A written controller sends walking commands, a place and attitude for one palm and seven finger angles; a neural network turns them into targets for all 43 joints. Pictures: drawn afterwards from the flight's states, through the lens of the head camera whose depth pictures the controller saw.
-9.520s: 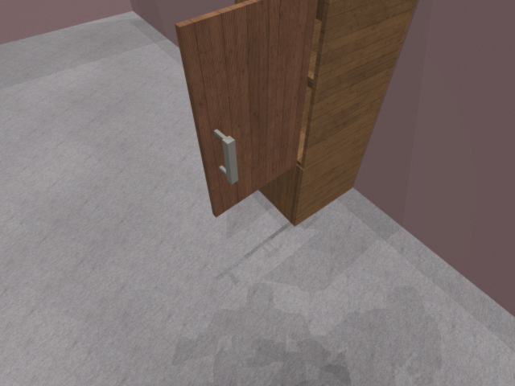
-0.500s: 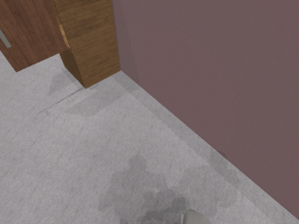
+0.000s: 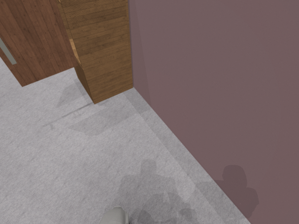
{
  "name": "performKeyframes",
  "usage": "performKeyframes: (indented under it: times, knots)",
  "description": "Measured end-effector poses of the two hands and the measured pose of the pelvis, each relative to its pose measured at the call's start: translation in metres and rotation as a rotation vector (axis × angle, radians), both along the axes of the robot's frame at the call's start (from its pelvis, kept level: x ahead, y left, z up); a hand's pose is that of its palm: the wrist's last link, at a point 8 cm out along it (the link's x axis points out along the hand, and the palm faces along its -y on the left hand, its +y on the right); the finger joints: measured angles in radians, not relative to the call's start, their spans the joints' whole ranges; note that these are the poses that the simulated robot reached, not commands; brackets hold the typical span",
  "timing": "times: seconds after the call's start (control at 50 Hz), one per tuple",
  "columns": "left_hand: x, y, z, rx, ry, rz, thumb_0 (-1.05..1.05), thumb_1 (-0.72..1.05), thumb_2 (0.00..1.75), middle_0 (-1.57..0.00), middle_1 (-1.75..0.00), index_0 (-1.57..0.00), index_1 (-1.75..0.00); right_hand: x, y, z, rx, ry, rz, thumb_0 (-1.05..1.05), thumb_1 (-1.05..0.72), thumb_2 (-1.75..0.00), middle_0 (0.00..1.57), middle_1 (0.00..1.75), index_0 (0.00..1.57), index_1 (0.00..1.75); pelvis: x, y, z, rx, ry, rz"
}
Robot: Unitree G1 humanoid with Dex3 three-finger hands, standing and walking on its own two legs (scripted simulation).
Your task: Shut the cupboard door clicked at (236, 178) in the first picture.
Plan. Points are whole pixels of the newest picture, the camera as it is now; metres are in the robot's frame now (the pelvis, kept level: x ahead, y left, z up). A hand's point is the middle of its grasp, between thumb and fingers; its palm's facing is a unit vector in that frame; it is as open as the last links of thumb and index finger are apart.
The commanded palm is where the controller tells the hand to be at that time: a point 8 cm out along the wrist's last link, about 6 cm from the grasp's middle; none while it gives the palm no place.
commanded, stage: walk to a spot facing it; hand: left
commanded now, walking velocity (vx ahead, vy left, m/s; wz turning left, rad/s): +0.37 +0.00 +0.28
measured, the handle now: (5, 49) +0.88 +0.79 -0.08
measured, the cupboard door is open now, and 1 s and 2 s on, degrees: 94 94 94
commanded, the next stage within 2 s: turn to face it in 0.52 s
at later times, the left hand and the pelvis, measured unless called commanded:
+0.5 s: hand (91, 165) +0.32 +0.23 -0.16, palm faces +0.06 -0.99 -0.15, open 7.3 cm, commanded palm none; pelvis +0.23 +0.04 +0.00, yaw +4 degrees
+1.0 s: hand (95, 144) +0.42 +0.24 -0.19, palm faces +0.31 -0.93 -0.19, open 7.2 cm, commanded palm none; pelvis +0.41 +0.03 -0.01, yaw +16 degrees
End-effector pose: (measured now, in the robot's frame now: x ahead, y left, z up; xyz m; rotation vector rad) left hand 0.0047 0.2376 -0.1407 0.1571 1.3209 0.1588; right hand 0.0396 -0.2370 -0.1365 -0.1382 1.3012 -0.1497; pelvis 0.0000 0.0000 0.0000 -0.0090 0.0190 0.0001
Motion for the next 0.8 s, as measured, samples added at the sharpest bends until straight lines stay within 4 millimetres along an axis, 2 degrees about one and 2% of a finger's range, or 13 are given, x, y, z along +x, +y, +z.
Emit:
performKeyframes:
  times: [0.06,0.12,0.18,0.22,0.28,0.42,0.56,0.64,0.68,0.72,0.8]
  knots:
    - [-0.016,0.006,-0.010,-0.021,0.111,0.060,-0.01,0.94,0.89,-0.20,-0.30,-0.20,-0.30,0.073,0.015,-0.001,-0.003,-0.073,0.077,0.01,-0.91,-0.90,0.20,0.30,0.19,0.30,0.032,0.011,-0.007,-0.004,-0.007,0.018]
    - [-0.022,0.014,-0.024,-0.051,0.216,0.102,0.00,0.93,0.89,-0.20,-0.30,-0.20,-0.30,0.140,0.031,-0.006,-0.027,-0.174,0.130,0.01,-0.91,-0.90,0.20,0.30,0.19,0.30,0.068,0.028,-0.023,-0.012,-0.014,0.020]
    - [0.000,0.024,-0.030,-0.064,0.254,0.111,0.01,0.92,0.89,-0.20,-0.30,-0.20,-0.30,0.177,0.043,-0.004,-0.051,-0.226,0.135,0.01,-0.91,-0.90,0.20,0.30,0.20,0.30,0.092,0.039,-0.026,-0.005,-0.022,0.030]
    - [0.031,0.030,-0.028,-0.064,0.212,0.110,0.01,0.92,0.89,-0.20,-0.30,-0.20,-0.30,0.187,0.049,0.001,-0.058,-0.210,0.136,0.00,-0.91,-0.90,0.20,0.30,0.20,0.30,0.108,0.043,-0.020,-0.004,-0.021,0.036]
    - [0.090,0.036,-0.020,-0.065,0.104,0.103,0.01,0.92,0.89,-0.19,-0.30,-0.20,-0.30,0.191,0.056,0.006,-0.055,-0.151,0.137,0.00,-0.91,-0.89,0.20,0.30,0.20,0.30,0.132,0.047,-0.009,-0.005,-0.018,0.051]
    - [0.229,0.041,0.000,-0.060,-0.101,0.057,0.01,0.92,0.89,-0.19,-0.30,-0.20,-0.30,0.187,0.047,0.013,-0.062,-0.011,0.071,0.00,-0.93,-0.89,0.20,0.30,0.20,0.30,0.194,0.047,0.005,0.001,-0.018,0.070]
    - [0.362,0.030,0.008,-0.029,-0.202,-0.046,0.01,0.92,0.89,-0.19,-0.30,-0.20,-0.30,0.182,0.040,0.002,-0.021,0.158,-0.011,0.00,-0.92,-0.89,0.20,0.30,0.20,0.30,0.265,0.030,0.000,0.021,-0.010,0.068]
    - [0.432,0.014,0.004,-0.002,-0.281,-0.084,0.01,0.92,0.89,-0.19,-0.30,-0.20,-0.30,0.189,0.031,-0.013,0.010,0.267,-0.047,0.01,-0.91,-0.89,0.20,0.30,0.20,0.30,0.311,0.012,-0.017,0.034,-0.015,0.088]
    - [0.449,0.007,0.005,0.003,-0.309,-0.069,0.01,0.92,0.89,-0.19,-0.30,-0.20,-0.30,0.203,0.025,-0.018,0.013,0.303,-0.045,0.01,-0.91,-0.89,0.20,0.30,0.20,0.30,0.326,0.008,-0.019,0.019,-0.029,0.107]
    - [0.453,0.002,0.007,0.000,-0.304,-0.038,0.01,0.92,0.89,-0.19,-0.30,-0.20,-0.30,0.229,0.019,-0.017,0.007,0.301,-0.025,0.01,-0.91,-0.89,0.20,0.30,0.20,0.30,0.340,0.006,-0.015,0.011,-0.036,0.130]
    - [0.439,-0.006,0.005,-0.018,-0.236,0.043,0.00,0.91,0.89,-0.20,-0.30,-0.20,-0.30,0.305,0.012,-0.012,-0.009,0.214,0.044,0.01,-0.91,-0.90,0.20,0.30,0.20,0.30,0.363,0.005,-0.006,0.010,-0.029,0.174]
